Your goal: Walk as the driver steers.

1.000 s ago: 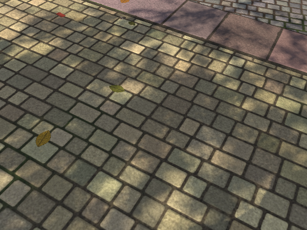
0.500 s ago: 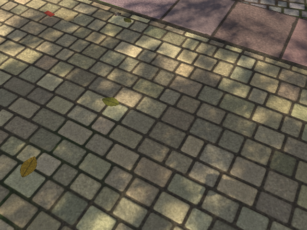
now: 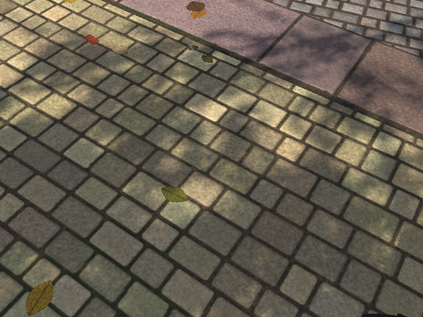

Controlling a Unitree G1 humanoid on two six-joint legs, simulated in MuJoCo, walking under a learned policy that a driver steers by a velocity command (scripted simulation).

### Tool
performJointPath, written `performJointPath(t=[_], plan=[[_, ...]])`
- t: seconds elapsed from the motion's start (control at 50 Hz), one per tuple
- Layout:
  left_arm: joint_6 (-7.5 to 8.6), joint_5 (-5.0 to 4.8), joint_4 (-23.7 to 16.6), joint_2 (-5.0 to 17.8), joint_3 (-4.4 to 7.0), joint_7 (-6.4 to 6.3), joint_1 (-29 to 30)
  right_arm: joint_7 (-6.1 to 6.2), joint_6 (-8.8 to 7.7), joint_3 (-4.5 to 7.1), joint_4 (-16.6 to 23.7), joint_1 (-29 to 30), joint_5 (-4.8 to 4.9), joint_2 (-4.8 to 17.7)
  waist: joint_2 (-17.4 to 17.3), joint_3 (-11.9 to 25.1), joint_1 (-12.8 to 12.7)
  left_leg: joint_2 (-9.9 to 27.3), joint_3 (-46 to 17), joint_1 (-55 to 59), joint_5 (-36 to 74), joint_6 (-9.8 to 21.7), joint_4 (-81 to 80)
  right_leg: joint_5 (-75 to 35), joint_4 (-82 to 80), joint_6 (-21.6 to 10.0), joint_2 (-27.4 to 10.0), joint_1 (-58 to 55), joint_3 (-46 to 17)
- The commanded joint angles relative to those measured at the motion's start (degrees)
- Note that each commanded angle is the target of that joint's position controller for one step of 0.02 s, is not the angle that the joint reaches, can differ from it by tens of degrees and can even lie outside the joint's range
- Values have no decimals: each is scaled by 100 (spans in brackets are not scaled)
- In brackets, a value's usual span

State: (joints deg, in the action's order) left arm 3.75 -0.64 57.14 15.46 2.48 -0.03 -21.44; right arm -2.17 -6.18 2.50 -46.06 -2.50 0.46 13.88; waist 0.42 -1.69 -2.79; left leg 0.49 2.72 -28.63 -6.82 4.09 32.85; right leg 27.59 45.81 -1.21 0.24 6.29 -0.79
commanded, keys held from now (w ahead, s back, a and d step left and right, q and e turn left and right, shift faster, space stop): w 0.60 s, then w+q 0.40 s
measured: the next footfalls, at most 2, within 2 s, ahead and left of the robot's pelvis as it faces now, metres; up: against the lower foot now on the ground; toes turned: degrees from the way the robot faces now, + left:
right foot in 0.50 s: +0.46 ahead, -0.14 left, +0.00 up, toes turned -3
left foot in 1.08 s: +0.74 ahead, +0.11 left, +0.00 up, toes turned +15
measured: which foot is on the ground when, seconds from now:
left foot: down 0.00-0.50, up 0.52-1.00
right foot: up 0.00-0.48, down 0.50-1.00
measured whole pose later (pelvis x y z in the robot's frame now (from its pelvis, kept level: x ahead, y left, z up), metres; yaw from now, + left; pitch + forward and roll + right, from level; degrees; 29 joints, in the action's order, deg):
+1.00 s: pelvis +0.55 -0.03 +0.01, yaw +9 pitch +2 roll -2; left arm 4.3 0.0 56.2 14.3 3.2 -0.9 -17.6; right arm -2.6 -2.8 3.2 -46.5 -5.5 1.1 13.4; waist -1.7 -0.6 -3.5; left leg 4.0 1.3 -36.3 0.1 3.7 35.8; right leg 20.0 11.9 -0.8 2.0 -6.3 12.3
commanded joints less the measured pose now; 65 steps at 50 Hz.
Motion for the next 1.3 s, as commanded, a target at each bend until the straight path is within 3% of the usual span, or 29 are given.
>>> performJointPath(t=[0.02,0.06,0.1,0.14,0.22,0.3,0.42,0.46,0.5,0.52,0.54,0.56,0.58,0.6,0.64,0.68,0.72,0.84,0.96,1.02,1.06,1.08,1.1,1.12,1.14,1.16,1.18,1.24,1.3], plan=[[358,-215,-538,789,98,65,164,68,13,286,-214,-1878,-1,989,-1016,1466,894,1996,-3550,4530,-974,1212,-1570,30,3150,-233,-148,3857,-589],[353,-94,-635,707,122,-7,676,60,3,194,-71,-1099,-62,701,-272,628,552,1567,-2309,2912,191,984,-1868,-858,2513,-209,-653,3437,-354],[204,-42,-591,486,131,-14,463,26,-31,147,-111,-983,-112,541,-426,492,257,1318,-1794,2252,544,922,-2210,-1193,2092,-176,-839,2861,-378],[90,-21,-600,321,112,-31,456,36,-71,177,-216,-1111,-66,659,-387,329,163,1270,-1454,1996,861,995,-2433,-1354,1735,-87,-894,2887,-306],[63,52,-869,303,118,-30,1239,159,-18,223,-389,-1443,-48,835,-312,49,306,1167,-995,2096,1072,930,-2644,-2467,487,94,-901,3427,-228],[122,12,-1069,191,62,45,2040,220,24,224,-542,-1766,6,906,-359,-125,561,970,-582,2152,853,728,-2703,-3412,-838,90,-651,3097,25],[209,-49,-1375,323,54,228,2692,268,175,282,-825,-2126,62,1002,-430,-298,637,1453,-686,3253,1153,633,-2204,-2798,-1604,-165,-495,3213,9],[238,-48,-1304,507,131,256,2306,288,229,315,-805,-1966,65,1089,-566,-39,364,1473,-644,3405,2233,513,-1720,-2391,-1715,-322,-294,2518,173],[237,-14,-807,957,380,196,678,302,287,240,-726,-1831,22,919,-444,967,-389,969,-243,2726,3123,229,189,-2504,-1705,-646,-173,157,250],[219,99,-645,1492,512,148,-217,273,228,93,-586,-2276,-59,491,525,1892,-398,346,42,735,1235,-115,2371,-2222,-1629,-1334,-1585,-2122,-1723],[190,36,-563,1439,475,177,-433,230,90,-38,-663,-2586,-35,99,1525,2454,-290,-428,-544,-754,-2627,-273,3706,-1235,-2557,-1844,-2309,-3071,-3928],[202,-25,-589,997,340,173,-181,200,-18,126,-587,-2047,137,738,1053,1845,-390,-82,-999,-1402,-2568,-149,4283,-704,-2796,-1564,-2103,-2656,-3641],[208,-30,-706,820,281,158,350,200,-80,166,-422,-1571,217,907,788,1102,-263,232,-800,-1614,-1991,-62,4207,-1001,-2931,-1340,-1946,-1798,-2831],[213,23,-788,667,230,162,777,240,-85,181,-395,-1336,156,887,362,714,-89,502,-679,-1366,-1445,-64,3914,-1495,-3111,-1238,-1745,-947,-2250],[260,137,-795,378,156,183,1133,267,68,217,-470,-1515,110,682,450,432,271,803,-754,-674,-925,-85,3454,-2001,-3499,-1093,-1449,55,-1427],[316,137,-683,426,179,167,1066,277,219,200,-513,-1632,137,463,452,288,367,842,-773,-553,-728,-142,3237,-2308,-3780,-1118,-1380,395,-924],[347,166,-566,568,223,100,903,296,286,226,-410,-1375,122,478,335,96,344,807,-913,-919,-254,-211,2882,-2658,-3922,-1113,-1377,394,-541],[317,137,-466,673,214,-58,729,163,231,198,-96,-485,59,362,230,-130,96,567,-617,-1015,1399,-252,1077,-3133,-4071,-801,-1189,84,518],[84,45,-237,818,267,-111,174,-61,238,103,471,394,68,252,120,-413,-187,436,-170,-1538,736,-51,283,-4089,-3523,-732,-1627,-1321,882],[-50,10,-358,1047,337,-181,403,-159,266,213,616,75,77,482,439,-10,172,-12,340,-629,-142,229,270,-6667,-2501,-555,-1678,-1525,1143],[-126,-2,-463,1111,345,-229,603,-113,290,489,333,-1358,103,972,423,772,979,-445,412,1411,-20,587,-139,-7196,-519,-313,-1413,-924,1328],[-62,77,-607,968,278,-223,546,29,346,680,164,-2233,85,1506,-300,1364,1280,381,-990,3207,-26,964,-317,-5243,1303,-76,-1117,543,1351],[157,159,-880,110,16,-87,103,62,315,717,323,-1953,122,1897,-1657,1903,610,1844,-4451,5105,-595,2201,-1078,159,3485,295,326,3160,690],[451,-41,-975,635,116,43,633,60,293,562,330,-2182,40,1428,-979,2286,991,1900,-4870,5325,-813,2122,-1584,340,3847,107,124,3829,-551],[568,-228,-1152,788,154,90,1131,78,247,486,341,-1986,-3,1110,-707,1553,997,1673,-3899,4781,-459,1800,-1552,-66,3627,-52,-172,4114,-531],[597,-162,-1167,701,140,63,1214,59,201,438,401,-1575,18,949,-41,960,679,1396,-3153,3794,162,1574,-1601,-486,2962,-73,-441,3894,-487],[545,-7,-1114,763,202,11,1242,67,183,376,492,-1221,27,747,82,719,479,1179,-2651,3073,660,1408,-1675,-674,2398,-22,-624,3495,-439],[311,112,-1182,639,238,-4,1030,137,181,363,628,-1022,10,831,-79,429,145,940,-2231,1946,1257,1415,-1998,-925,1639,243,-711,2876,-343],[233,164,-1410,469,180,-44,1586,252,189,439,623,-1241,35,1092,-193,224,267,689,-1804,1475,1326,1282,-2092,-1833,429,485,-564,2866,-192]])
Over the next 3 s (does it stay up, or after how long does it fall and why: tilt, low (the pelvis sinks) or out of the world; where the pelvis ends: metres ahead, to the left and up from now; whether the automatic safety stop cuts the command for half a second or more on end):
stays up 1.64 0.09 0.02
